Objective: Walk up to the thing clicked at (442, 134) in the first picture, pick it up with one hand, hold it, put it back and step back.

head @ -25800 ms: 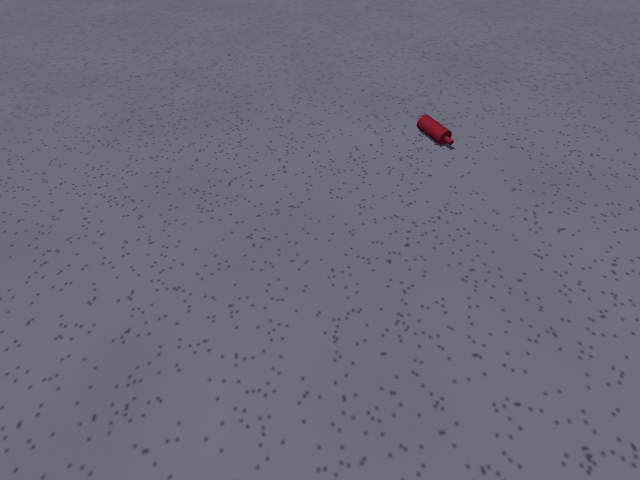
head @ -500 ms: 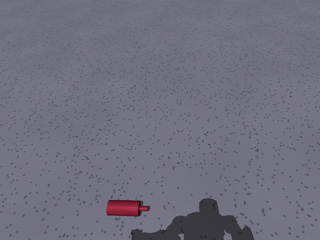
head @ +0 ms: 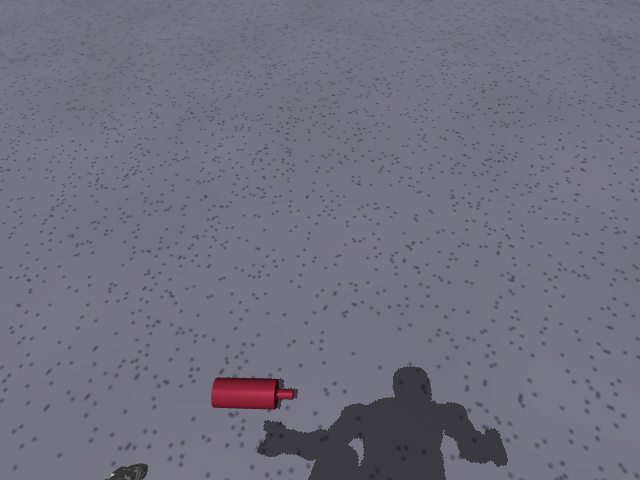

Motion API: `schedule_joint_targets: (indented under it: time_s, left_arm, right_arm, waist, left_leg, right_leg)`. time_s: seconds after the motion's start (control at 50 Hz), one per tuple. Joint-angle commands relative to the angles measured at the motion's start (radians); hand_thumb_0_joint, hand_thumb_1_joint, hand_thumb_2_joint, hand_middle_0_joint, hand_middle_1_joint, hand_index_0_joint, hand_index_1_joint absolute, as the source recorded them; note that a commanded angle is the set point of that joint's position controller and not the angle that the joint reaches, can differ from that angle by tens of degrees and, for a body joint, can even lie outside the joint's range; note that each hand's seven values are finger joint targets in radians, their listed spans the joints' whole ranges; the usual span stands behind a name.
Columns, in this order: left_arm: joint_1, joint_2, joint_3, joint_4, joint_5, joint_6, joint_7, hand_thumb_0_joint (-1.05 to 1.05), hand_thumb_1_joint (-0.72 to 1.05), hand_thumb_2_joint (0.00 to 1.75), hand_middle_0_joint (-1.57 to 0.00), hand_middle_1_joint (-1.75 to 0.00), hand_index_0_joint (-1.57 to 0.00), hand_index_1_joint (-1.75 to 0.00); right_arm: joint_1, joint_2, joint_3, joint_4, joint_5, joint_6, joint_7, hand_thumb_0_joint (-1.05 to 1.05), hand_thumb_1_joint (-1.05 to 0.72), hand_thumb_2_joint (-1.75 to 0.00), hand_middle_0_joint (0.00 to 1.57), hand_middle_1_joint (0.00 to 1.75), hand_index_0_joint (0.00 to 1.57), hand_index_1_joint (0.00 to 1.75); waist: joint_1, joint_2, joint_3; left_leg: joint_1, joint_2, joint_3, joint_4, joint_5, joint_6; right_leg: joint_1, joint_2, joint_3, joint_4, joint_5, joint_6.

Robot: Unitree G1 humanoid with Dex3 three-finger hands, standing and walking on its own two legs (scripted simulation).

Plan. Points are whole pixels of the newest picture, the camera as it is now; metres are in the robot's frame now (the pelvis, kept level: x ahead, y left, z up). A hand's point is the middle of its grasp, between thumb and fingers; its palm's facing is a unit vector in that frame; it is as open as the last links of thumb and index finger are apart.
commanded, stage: walk up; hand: left
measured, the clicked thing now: (254, 393) +0.45 +0.26 -0.73
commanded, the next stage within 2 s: none
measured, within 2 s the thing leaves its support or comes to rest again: neither
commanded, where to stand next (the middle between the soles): +0.05 +0.01 m, yaw -1 degrees
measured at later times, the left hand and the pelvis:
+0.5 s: hand out of the picture +0.03 +0.33 -0.18, palm faces -0.07 -0.95 -0.32, open 7.4 cm; pelvis -0.04 +0.04 -0.01, yaw -2 degrees
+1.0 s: hand out of the picture +0.10 +0.25 -0.13, palm faces -0.01 -0.88 -0.48, open 7.4 cm; pelvis -0.01 -0.02 -0.02, yaw -1 degrees
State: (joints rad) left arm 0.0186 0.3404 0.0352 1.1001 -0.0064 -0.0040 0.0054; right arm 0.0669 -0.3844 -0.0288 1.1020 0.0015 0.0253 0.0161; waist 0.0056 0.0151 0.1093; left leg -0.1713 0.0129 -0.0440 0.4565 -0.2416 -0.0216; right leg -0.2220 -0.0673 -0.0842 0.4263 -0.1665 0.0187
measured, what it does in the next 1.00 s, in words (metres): steps on the spot: right foot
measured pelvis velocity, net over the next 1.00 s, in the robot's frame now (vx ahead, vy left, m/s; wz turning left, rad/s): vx -0.01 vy -0.02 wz -0.02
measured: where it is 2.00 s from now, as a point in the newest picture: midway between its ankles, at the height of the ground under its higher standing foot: outside the picture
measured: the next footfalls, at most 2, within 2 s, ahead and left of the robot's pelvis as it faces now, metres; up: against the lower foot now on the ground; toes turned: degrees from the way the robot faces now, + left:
right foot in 0.68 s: +0.07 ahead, -0.15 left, +0.00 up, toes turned -5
left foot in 1.18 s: +0.01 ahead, +0.16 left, +0.00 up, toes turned +0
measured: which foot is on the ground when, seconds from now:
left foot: down 0.00-0.70, up 0.72-1.00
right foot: down 0.00-0.22, up 0.24-0.66, down 0.68-1.00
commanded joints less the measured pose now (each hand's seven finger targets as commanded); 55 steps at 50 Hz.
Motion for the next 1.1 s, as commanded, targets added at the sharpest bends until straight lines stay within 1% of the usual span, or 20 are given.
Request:
schedule_joint_targets:
  time_s: [0.0,0.06,0.14,0.16,0.18,0.2,0.24,0.26,0.3,0.34,0.52,0.56,0.6,0.64,0.66,0.68,0.72,0.78,0.92,1.08]
  left_arm:
    - [-0.028,0.321,0.077,-0.105,0.011,-0.001,0.038,0.00,0.90,0.90,-0.20,-0.30,-0.20,-0.30]
    - [-0.104,0.322,0.079,-0.169,0.035,0.006,0.040,0.00,0.90,0.90,-0.20,-0.30,-0.20,-0.30]
    - [-0.126,0.301,0.066,-0.194,0.048,0.020,0.026,0.00,0.90,0.90,-0.20,-0.30,-0.20,-0.30]
    - [-0.106,0.253,0.055,-0.197,0.042,0.037,0.018,0.00,0.90,0.90,-0.20,-0.30,-0.20,-0.30]
    - [-0.061,0.179,0.039,-0.204,0.031,0.055,0.009,0.00,0.90,0.90,-0.20,-0.30,-0.20,-0.30]
    - [-0.045,0.182,0.042,-0.206,0.035,0.070,0.008,0.00,0.90,0.90,-0.20,-0.30,-0.20,-0.30]
    - [-0.042,0.254,0.063,-0.191,0.038,0.082,0.011,0.00,0.90,0.90,-0.20,-0.30,-0.20,-0.30]
    - [-0.050,0.286,0.075,-0.190,0.039,0.080,0.004,0.00,0.90,0.90,-0.20,-0.30,-0.20,-0.30]
    - [0.069,0.308,0.094,-0.189,0.045,0.088,-0.021,0.00,0.90,0.90,-0.20,-0.30,-0.20,-0.30]
    - [0.047,0.310,0.106,-0.228,0.068,0.092,-0.043,0.00,0.90,0.90,-0.20,-0.30,-0.20,-0.30]
    - [0.037,0.285,0.081,-0.239,0.028,0.016,-0.081,0.00,0.90,0.90,-0.20,-0.30,-0.20,-0.30]
    - [0.101,0.278,0.081,-0.222,0.027,0.003,-0.084,0.00,0.90,0.90,-0.20,-0.30,-0.20,-0.30]
    - [0.181,0.256,0.082,-0.184,0.023,-0.007,-0.071,0.00,0.90,0.90,-0.20,-0.30,-0.20,-0.30]
    - [0.310,0.240,0.083,-0.129,0.020,-0.019,-0.046,0.00,0.90,0.90,-0.20,-0.30,-0.20,-0.30]
    - [0.347,0.294,0.098,-0.123,0.025,-0.026,-0.033,0.00,0.90,0.90,-0.20,-0.30,-0.20,-0.30]
    - [0.311,0.365,0.106,-0.157,0.035,-0.036,-0.018,0.00,0.90,0.90,-0.20,-0.30,-0.20,-0.30]
    - [0.170,0.385,0.095,-0.215,0.034,-0.024,-0.010,0.00,0.90,0.90,-0.20,-0.30,-0.20,-0.30]
    - [0.108,0.316,0.076,-0.233,0.017,-0.037,0.003,0.00,0.90,0.90,-0.20,-0.30,-0.20,-0.30]
    - [0.218,0.339,0.110,-0.254,0.005,-0.044,0.073,0.00,0.90,0.90,-0.20,-0.30,-0.20,-0.30]
    - [0.111,0.311,0.095,-0.332,0.043,-0.026,0.054,0.00,0.90,0.90,-0.20,-0.30,-0.20,-0.30]
  right_arm:
    - [0.039,-0.186,-0.057,-0.093,-0.004,0.025,-0.007,0.00,-0.90,-0.90,0.20,0.30,0.20,0.30]
    - [0.116,-0.194,-0.073,-0.122,-0.008,0.051,0.009,0.00,-0.90,-0.90,0.20,0.30,0.20,0.30]
    - [0.193,-0.190,-0.085,-0.100,-0.017,0.022,0.012,0.00,-0.90,-0.90,0.20,0.30,0.20,0.30]
    - [0.207,-0.192,-0.088,-0.079,-0.025,0.001,0.003,0.00,-0.90,-0.90,0.20,0.30,0.20,0.30]
    - [0.190,-0.253,-0.100,-0.090,-0.048,-0.024,-0.010,0.00,-0.90,-0.90,0.20,0.30,0.20,0.30]
    - [0.189,-0.352,-0.118,-0.110,-0.066,-0.045,-0.028,0.00,-0.90,-0.90,0.20,0.30,0.20,0.30]
    - [0.068,-0.404,-0.117,-0.153,-0.050,-0.060,-0.047,0.00,-0.90,-0.90,0.20,0.30,0.20,0.30]
    - [0.029,-0.377,-0.117,-0.158,-0.051,-0.072,-0.056,0.00,-0.90,-0.90,0.20,0.30,0.20,0.30]
    - [0.098,-0.359,-0.130,-0.160,-0.044,-0.088,-0.077,0.00,-0.90,-0.90,0.20,0.30,0.20,0.30]
    - [0.271,-0.338,-0.141,-0.139,-0.029,-0.105,-0.095,0.00,-0.90,-0.90,0.20,0.30,0.20,0.30]
    - [0.263,-0.312,-0.129,-0.232,-0.039,-0.121,-0.032,0.00,-0.90,-0.90,0.20,0.30,0.20,0.30]
    - [0.215,-0.322,-0.123,-0.254,-0.039,-0.113,-0.017,0.00,-0.90,-0.90,0.20,0.30,0.20,0.30]
    - [0.158,-0.295,-0.106,-0.271,-0.041,-0.090,-0.015,0.00,-0.90,-0.90,0.20,0.30,0.20,0.30]
    - [0.156,-0.228,-0.076,-0.279,-0.024,-0.065,-0.019,0.00,-0.90,-0.90,0.20,0.30,0.20,0.30]
    - [0.205,-0.157,-0.052,-0.285,-0.007,-0.058,-0.022,0.00,-0.90,-0.90,0.20,0.30,0.20,0.30]
    - [0.241,-0.095,-0.025,-0.307,0.005,-0.054,-0.026,0.00,-0.90,-0.90,0.20,0.30,0.20,0.30]
    - [0.246,-0.222,-0.065,-0.266,0.008,-0.031,-0.046,0.00,-0.90,-0.90,0.20,0.30,0.20,0.30]
    - [0.281,-0.223,-0.064,-0.200,0.018,-0.015,-0.043,0.00,-0.90,-0.90,0.20,0.30,0.20,0.30]
    - [0.213,-0.227,-0.088,-0.296,-0.040,0.047,-0.016,0.00,-0.90,-0.90,0.20,0.30,0.20,0.30]
    - [0.206,-0.201,-0.093,-0.297,-0.004,0.016,-0.015,0.00,-0.90,-0.90,0.20,0.30,0.20,0.30]
  waist:
    - [0.008,-0.192,-0.199]
    - [-0.040,-0.207,-0.179]
    - [-0.066,-0.225,-0.219]
    - [-0.062,-0.125,-0.198]
    - [-0.051,0.121,-0.159]
    - [-0.044,0.150,-0.120]
    - [-0.026,0.101,-0.064]
    - [-0.005,0.075,-0.037]
    - [0.032,0.060,-0.100]
    - [-0.020,0.019,-0.145]
    - [-0.081,0.211,0.051]
    - [-0.037,0.256,0.053]
    - [0.005,0.256,0.027]
    - [0.057,0.081,-0.044]
    - [0.068,-0.108,-0.086]
    - [0.031,-0.298,-0.093]
    - [0.008,-0.172,-0.058]
    - [-0.024,-0.141,-0.062]
    - [0.016,-0.118,-0.115]
    - [0.019,-0.299,-0.195]
  left_leg:
    - [-0.111,-0.036,0.023,0.395,-0.218,0.028]
    - [-0.079,0.014,-0.045,0.523,-0.294,0.048]
    - [-0.028,0.014,0.033,0.144,-0.118,0.042]
    - [0.019,0.015,-0.020,-0.025,-0.058,0.036]
    - [0.043,0.142,-0.276,-0.218,-0.081,0.051]
    - [-0.007,0.264,-0.466,-0.236,-0.068,0.078]
    - [-0.196,0.375,-0.545,-0.246,-0.160,0.206]
    - [-0.128,0.341,-0.466,-0.193,-0.076,0.215]
    - [0.116,0.277,-0.278,-0.075,0.183,0.193]
    - [0.273,0.278,-0.263,-0.021,0.283,0.165]
    - [0.070,0.265,-0.162,-0.244,-0.222,0.227]
    - [-0.022,0.245,-0.095,-0.216,-0.230,0.214]
    - [-0.114,0.203,-0.009,-0.091,-0.019,0.186]
    - [-0.137,0.118,0.086,0.207,0.143,0.131]
    - [-0.202,0.078,0.102,0.394,-0.010,0.088]
    - [-0.303,-0.025,0.059,0.498,-0.342,0.044]
    - [-0.214,0.009,-0.067,0.562,-0.375,0.045]
    - [-0.242,0.018,-0.130,0.548,-0.262,0.041]
    - [-0.365,-0.032,-0.189,0.767,-0.249,0.008]
    - [-0.227,-0.008,0.016,0.413,-0.229,-0.005]
  right_leg:
    - [0.099,-0.348,0.273,-0.053,0.547,-0.252]
    - [-0.081,-0.348,0.226,-0.036,0.365,-0.264]
    - [-0.060,-0.206,0.131,0.113,0.023,-0.152]
    - [-0.107,-0.132,0.096,0.258,-0.140,-0.114]
    - [-0.247,0.036,0.064,0.464,-0.360,-0.068]
    - [-0.346,0.108,0.229,0.566,-0.427,-0.047]
    - [-0.260,0.040,0.319,0.595,-0.374,-0.041]
    - [-0.302,0.035,0.346,0.628,-0.315,-0.036]
    - [-0.417,0.072,0.346,0.694,-0.234,-0.036]
    - [-0.472,0.074,0.345,0.697,-0.219,-0.034]
    - [-0.344,0.041,0.178,0.392,-0.200,0.000]
    - [-0.206,0.019,0.109,0.300,-0.213,-0.015]
    - [-0.026,0.046,0.056,0.193,-0.211,-0.024]
    - [0.156,0.088,0.016,-0.002,-0.014,-0.019]
    - [0.223,0.022,0.139,-0.047,0.054,-0.029]
    - [0.189,-0.194,0.483,-0.130,0.110,-0.092]
    - [-0.032,-0.295,0.616,-0.178,-0.185,-0.240]
    - [0.012,-0.173,0.374,-0.110,-0.080,-0.160]
    - [0.080,-0.276,0.316,0.058,0.567,-0.247]
    - [0.044,-0.196,0.194,0.162,0.342,-0.235]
